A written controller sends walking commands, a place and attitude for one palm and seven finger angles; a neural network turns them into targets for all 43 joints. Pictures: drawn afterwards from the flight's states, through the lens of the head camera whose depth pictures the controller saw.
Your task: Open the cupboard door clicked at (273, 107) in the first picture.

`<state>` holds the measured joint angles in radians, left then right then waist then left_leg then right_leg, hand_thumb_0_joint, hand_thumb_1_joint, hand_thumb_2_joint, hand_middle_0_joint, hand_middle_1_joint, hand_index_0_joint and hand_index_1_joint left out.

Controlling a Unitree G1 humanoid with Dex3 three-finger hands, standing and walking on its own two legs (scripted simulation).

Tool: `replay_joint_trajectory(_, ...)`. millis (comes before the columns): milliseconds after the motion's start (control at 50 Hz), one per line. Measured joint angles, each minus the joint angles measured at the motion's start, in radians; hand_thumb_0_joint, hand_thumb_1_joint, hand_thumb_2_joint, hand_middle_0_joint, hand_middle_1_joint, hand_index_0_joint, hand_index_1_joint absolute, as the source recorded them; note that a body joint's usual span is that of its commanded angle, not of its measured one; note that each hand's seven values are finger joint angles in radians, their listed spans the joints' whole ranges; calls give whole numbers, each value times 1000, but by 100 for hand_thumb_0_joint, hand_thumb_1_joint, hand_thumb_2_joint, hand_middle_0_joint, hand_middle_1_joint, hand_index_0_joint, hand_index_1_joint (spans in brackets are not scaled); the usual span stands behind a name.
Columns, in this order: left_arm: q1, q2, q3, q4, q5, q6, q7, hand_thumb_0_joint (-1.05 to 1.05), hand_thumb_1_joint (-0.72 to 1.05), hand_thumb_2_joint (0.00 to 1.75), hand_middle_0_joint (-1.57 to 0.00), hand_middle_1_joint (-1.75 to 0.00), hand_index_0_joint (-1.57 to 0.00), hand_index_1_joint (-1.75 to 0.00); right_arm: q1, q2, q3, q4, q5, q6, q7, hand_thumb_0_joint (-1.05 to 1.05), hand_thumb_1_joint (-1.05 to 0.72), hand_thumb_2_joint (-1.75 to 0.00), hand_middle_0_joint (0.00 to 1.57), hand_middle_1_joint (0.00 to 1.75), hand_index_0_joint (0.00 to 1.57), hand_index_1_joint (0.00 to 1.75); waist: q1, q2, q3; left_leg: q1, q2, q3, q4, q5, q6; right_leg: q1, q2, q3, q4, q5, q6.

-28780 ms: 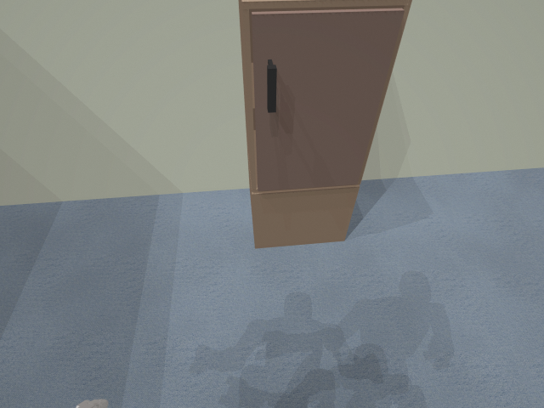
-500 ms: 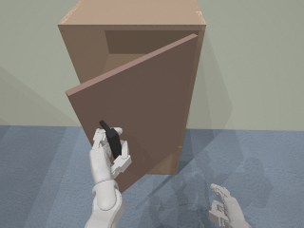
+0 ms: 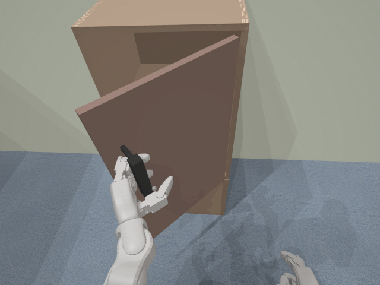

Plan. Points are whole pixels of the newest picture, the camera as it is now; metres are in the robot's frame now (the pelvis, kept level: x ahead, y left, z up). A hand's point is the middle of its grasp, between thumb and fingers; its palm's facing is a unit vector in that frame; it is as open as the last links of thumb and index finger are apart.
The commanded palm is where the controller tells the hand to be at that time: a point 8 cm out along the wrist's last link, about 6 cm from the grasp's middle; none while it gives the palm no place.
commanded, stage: open thumb and fingers to let go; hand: left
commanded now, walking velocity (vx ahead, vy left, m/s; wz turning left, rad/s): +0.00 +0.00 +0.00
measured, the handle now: (136, 171) +0.33 +0.13 +0.08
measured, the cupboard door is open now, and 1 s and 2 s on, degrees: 45 48 47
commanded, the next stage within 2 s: slide the hand sideways off the handle in 0.48 s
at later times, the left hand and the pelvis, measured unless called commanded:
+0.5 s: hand (152, 189) +0.29 +0.09 +0.08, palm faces +0.34 -0.94 -0.01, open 15.4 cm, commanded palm +0.25 +0.13 +0.07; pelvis -0.02 +0.03 +0.00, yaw -1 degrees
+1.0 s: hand (149, 208) +0.25 +0.09 +0.08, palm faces -0.10 -0.99 +0.00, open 16.4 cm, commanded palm +0.22 +0.15 +0.07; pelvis -0.03 +0.05 +0.00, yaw -2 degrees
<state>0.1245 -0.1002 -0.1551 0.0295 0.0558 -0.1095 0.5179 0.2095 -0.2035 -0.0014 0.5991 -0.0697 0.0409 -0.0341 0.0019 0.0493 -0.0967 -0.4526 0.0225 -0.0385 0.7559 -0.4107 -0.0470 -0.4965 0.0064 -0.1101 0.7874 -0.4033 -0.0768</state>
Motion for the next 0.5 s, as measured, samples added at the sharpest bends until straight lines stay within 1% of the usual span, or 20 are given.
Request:
replay_joint_trajectory(140, -27, 0, 8, 48, -9, -26, 2, 0, -18, 44, -29, -121, -32, -122, 3, -1, -5, 10, 3, -24, -1, 1, -91, -90, 20, 30, 20, 30, -7, 2, 2, -1, 1, 9, -2, 12, 2, -3, 1, 9, -6, 18, 3)
replay_joint_trajectory(220, -43, -7, 2, 68, -4, -40, 19, 0, -34, 37, -28, -115, -30, -116, -3, 2, -5, 12, 3, -34, 1, 1, -91, -90, 20, 30, 20, 30, -7, 1, 4, -3, -1, 13, 1, 16, 6, -3, 0, 13, -9, 27, 8)
replay_joint_trajectory(340, -82, -13, -8, 100, 13, -44, 42, -1, -45, 33, -26, -97, -27, -97, -17, 11, -2, 14, 2, -39, 5, 1, -91, -90, 20, 30, 20, 30, 0, -6, 4, -11, -7, 18, 14, 17, 16, -7, -6, 18, -6, 35, 18)
replay_joint_trajectory(500, -124, -11, -47, 129, 22, -27, 57, -1, -50, 31, -23, -63, -22, -63, -37, 27, 11, 4, 2, -32, 9, 1, -91, -90, 20, 30, 21, 30, 3, -12, 7, -24, -16, 26, 36, 10, 32, -16, -15, 27, 4, 37, 33)
